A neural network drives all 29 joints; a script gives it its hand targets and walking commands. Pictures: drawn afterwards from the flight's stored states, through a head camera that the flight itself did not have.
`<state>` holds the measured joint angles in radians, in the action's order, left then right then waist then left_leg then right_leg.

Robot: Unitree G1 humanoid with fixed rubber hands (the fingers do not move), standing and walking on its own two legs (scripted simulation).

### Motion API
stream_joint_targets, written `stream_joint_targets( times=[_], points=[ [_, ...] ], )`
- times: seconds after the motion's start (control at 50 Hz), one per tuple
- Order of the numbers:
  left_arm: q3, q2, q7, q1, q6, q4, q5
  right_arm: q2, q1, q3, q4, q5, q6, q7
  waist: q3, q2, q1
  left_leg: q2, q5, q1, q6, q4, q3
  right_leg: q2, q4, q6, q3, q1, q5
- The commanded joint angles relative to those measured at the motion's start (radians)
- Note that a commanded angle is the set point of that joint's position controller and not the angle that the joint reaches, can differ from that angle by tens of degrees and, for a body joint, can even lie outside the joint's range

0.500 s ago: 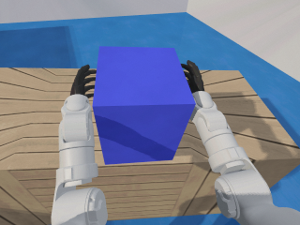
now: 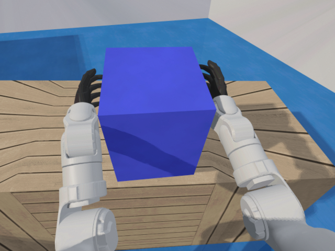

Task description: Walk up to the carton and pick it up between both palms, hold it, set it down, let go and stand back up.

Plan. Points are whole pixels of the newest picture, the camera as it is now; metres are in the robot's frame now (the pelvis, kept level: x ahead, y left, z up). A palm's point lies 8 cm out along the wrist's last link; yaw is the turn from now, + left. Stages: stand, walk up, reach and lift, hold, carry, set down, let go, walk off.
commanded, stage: reach and lift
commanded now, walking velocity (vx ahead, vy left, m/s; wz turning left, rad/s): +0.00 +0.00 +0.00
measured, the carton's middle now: (153, 116) +0.39 +0.00 +0.14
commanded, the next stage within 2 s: hold in 0.06 s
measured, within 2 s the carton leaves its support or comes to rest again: neither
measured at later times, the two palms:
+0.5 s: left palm (82, 100) +0.37 +0.15 +0.22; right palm (218, 89) +0.37 -0.14 +0.23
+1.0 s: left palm (82, 102) +0.36 +0.15 +0.22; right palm (219, 89) +0.37 -0.14 +0.23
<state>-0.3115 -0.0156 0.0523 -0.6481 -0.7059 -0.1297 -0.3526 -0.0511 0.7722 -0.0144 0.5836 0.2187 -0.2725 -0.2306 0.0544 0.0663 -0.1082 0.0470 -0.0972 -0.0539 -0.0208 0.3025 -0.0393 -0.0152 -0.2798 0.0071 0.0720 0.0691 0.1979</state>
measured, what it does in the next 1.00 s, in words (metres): stands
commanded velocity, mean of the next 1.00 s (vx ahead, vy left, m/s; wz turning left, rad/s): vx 0.00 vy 0.00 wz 0.00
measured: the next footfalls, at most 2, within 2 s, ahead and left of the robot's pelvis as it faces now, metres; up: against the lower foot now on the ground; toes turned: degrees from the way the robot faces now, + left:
none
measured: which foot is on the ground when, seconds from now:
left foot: down 0.00-1.00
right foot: down 0.00-1.00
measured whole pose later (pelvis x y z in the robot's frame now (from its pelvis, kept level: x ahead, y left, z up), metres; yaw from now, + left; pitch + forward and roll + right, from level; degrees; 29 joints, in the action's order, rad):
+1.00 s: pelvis +0.00 +0.00 +0.00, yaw +0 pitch -9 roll +0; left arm -0.33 -0.03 0.06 -0.66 -0.80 -0.08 -0.36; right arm -0.06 0.81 -0.01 0.56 0.25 -0.38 -0.23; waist 0.02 0.05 -0.10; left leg 0.04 -0.10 -0.04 -0.02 0.30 -0.03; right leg -0.01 -0.29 0.01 0.06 0.07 0.20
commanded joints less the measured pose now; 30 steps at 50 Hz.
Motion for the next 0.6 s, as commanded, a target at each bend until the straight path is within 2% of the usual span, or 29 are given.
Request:
stream_joint_targets(
  times=[0.0,0.06,0.1,0.14,0.18,0.2,0.24,0.26,0.28,0.3,0.36,0.42,0.5,0.54,0.58],
  points=[
    [0.425,-0.495,0.126,-0.587,0.042,0.023,0.115,0.55,0.591,-0.299,-0.175,0.045,0.005,0.082,-0.299,-0.063,-0.008,-0.073,0.101,0.22,0.023,-0.006,-0.022,0.067,0.049,0.059,0.022,-0.095,-0.153],
    [0.428,-0.52,0.132,-0.659,0.035,0.046,0.13,0.573,0.655,-0.276,-0.184,0.038,0.009,0.099,-0.347,-0.077,0.002,-0.072,0.06,0.208,0.025,-0.021,-0.022,0.069,0.046,0.05,0.03,-0.104,-0.092],
    [0.48,-0.55,0.118,-0.7,0.044,0.104,0.161,0.584,0.693,-0.303,-0.244,0.057,0.022,0.104,-0.453,-0.103,-0.007,-0.072,0.161,0.278,0.011,0.013,-0.018,0.077,0.031,0.048,0.035,-0.101,-0.167],
    [0.505,-0.556,0.104,-0.692,0.049,0.124,0.175,0.591,0.707,-0.335,-0.287,0.081,0.024,0.096,-0.493,-0.096,-0.001,-0.074,0.237,0.308,0.003,0.046,-0.015,0.081,0.023,0.053,0.028,-0.077,-0.247],
    [0.475,-0.523,0.106,-0.633,0.037,0.076,0.151,0.577,0.668,-0.338,-0.254,0.081,0.001,0.085,-0.418,-0.075,-0.003,-0.074,0.199,0.273,0.011,0.034,-0.016,0.076,0.033,0.06,0.018,-0.07,-0.236],
    [0.456,-0.513,0.113,-0.62,0.028,0.061,0.137,0.57,0.649,-0.323,-0.222,0.074,-0.011,0.083,-0.373,-0.068,0.005,-0.076,0.148,0.242,0.015,0.02,-0.021,0.072,0.039,0.062,0.018,-0.07,-0.191],
    [0.421,-0.499,0.128,-0.644,0.013,0.035,0.122,0.564,0.644,-0.281,-0.162,0.058,-0.028,0.089,-0.302,-0.065,-0.003,-0.075,0.036,0.195,0.026,-0.025,-0.025,0.067,0.055,0.058,0.019,-0.101,-0.079],
    [0.422,-0.503,0.131,-0.669,0.011,0.043,0.125,0.571,0.659,-0.27,-0.157,0.054,-0.026,0.096,-0.307,-0.072,0.005,-0.074,0.021,0.177,0.026,-0.034,-0.024,0.066,0.059,0.054,0.019,-0.108,-0.051],
    [0.428,-0.515,0.131,-0.672,0.01,0.05,0.126,0.571,0.655,-0.262,-0.157,0.048,-0.024,0.101,-0.319,-0.087,-0.001,-0.072,0.024,0.186,0.023,-0.038,-0.027,0.069,0.056,0.051,0.021,-0.116,-0.048],
    [0.45,-0.531,0.127,-0.697,0.013,0.083,0.143,0.579,0.676,-0.268,-0.181,0.056,-0.018,0.106,-0.357,-0.104,-0.005,-0.068,0.07,0.205,0.017,-0.026,-0.022,0.07,0.047,0.047,0.021,-0.11,-0.081],
    [0.475,-0.539,0.115,-0.681,0.016,0.098,0.158,0.579,0.689,-0.305,-0.232,0.08,-0.016,0.098,-0.416,-0.099,-0.005,-0.076,0.165,0.258,0.003,0.013,-0.021,0.076,0.038,0.053,0.018,-0.077,-0.172],
    [0.451,-0.512,0.123,-0.644,0.007,0.08,0.141,0.575,0.651,-0.309,-0.21,0.081,-0.035,0.085,-0.359,-0.069,-0.003,-0.078,0.131,0.232,0.01,0.006,-0.021,0.072,0.046,0.063,0.013,-0.071,-0.171],
    [0.435,-0.516,0.135,-0.657,-0.003,0.068,0.141,0.57,0.667,-0.288,-0.2,0.066,-0.041,0.091,-0.337,-0.073,-0.003,-0.074,0.071,0.209,0.018,-0.018,-0.022,0.071,0.05,0.058,0.019,-0.093,-0.103],
    [0.454,-0.531,0.131,-0.676,0.001,0.107,0.152,0.593,0.7,-0.32,-0.258,0.09,-0.034,0.092,-0.405,-0.072,0.01,-0.077,0.131,0.234,0.017,0.001,-0.024,0.074,0.039,0.06,0.017,-0.077,-0.153],
    [0.48,-0.531,0.123,-0.672,0.004,0.142,0.166,0.591,0.693,-0.344,-0.284,0.106,-0.036,0.082,-0.441,-0.077,0.004,-0.081,0.209,0.262,0.005,0.027,-0.017,0.078,0.028,0.061,0.015,-0.057,-0.23]
  ],
)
